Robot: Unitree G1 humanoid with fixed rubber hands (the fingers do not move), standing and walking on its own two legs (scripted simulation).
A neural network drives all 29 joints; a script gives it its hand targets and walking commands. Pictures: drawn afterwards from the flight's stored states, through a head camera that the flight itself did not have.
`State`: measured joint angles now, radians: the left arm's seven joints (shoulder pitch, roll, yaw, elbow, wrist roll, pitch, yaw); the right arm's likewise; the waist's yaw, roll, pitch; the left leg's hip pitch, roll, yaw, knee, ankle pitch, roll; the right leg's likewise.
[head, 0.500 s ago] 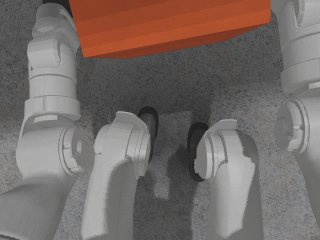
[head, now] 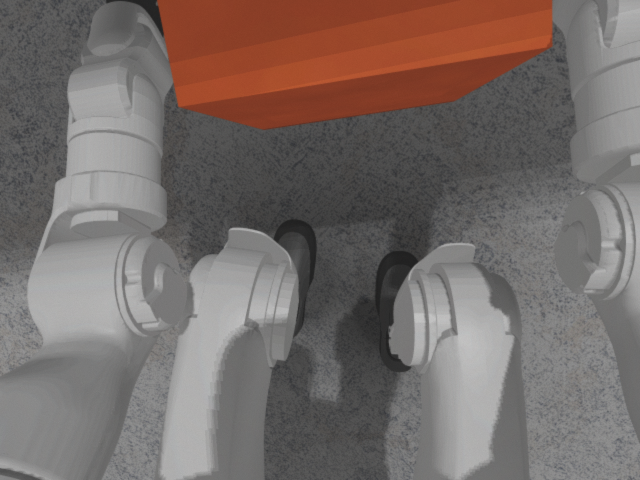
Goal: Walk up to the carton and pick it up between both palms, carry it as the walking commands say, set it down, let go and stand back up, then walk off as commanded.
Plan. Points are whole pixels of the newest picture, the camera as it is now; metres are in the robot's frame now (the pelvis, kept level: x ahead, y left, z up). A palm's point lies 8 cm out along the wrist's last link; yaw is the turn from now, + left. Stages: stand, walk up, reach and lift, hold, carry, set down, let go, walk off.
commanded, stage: set down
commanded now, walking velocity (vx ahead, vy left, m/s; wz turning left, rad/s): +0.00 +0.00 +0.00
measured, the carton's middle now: (344, 0) +0.56 +0.02 -0.24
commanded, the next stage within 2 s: none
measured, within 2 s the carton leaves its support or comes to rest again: neither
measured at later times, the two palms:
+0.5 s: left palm (136, 8) +0.52 +0.20 -0.16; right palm out of the picture +0.58 -0.16 -0.15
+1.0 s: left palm (137, 9) +0.53 +0.21 -0.16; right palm out of the picture +0.59 -0.17 -0.16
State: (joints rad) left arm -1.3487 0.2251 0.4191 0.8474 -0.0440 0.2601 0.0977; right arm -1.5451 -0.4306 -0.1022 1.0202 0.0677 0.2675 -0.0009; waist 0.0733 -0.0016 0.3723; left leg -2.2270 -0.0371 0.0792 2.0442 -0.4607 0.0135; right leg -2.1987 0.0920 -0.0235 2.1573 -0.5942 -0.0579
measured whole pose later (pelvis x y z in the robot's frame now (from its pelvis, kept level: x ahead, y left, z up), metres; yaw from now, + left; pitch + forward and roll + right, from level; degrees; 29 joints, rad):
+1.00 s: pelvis +0.00 +0.00 -0.01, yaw +0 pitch +37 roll +5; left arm -1.36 0.23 0.45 0.92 -0.04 0.19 0.06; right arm -1.54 -0.43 -0.18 1.04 -0.02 0.23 0.07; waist 0.08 0.00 0.36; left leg -2.25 -0.04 0.08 2.07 -0.46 0.01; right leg -2.23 0.09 -0.02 2.19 -0.60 -0.06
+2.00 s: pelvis +0.00 +0.01 +0.02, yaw -1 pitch +29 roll +3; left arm -1.30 0.31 0.37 0.69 -0.11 0.31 0.13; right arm -1.48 -0.55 -0.06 0.85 0.21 0.32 -0.01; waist 0.09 0.00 0.51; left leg -2.05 -0.04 0.08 2.03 -0.49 0.02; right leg -2.01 0.09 -0.02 2.13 -0.63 -0.06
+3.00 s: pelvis +0.04 +0.00 +0.26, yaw -2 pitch +34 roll -1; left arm -1.11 0.32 0.30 0.70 -0.13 0.35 0.07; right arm -1.29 -0.59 -0.15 0.96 0.10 0.31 0.14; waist 0.10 0.00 0.22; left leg -1.41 -0.05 -0.05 1.12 -0.30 0.00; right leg -1.35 0.10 -0.02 1.15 -0.38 -0.06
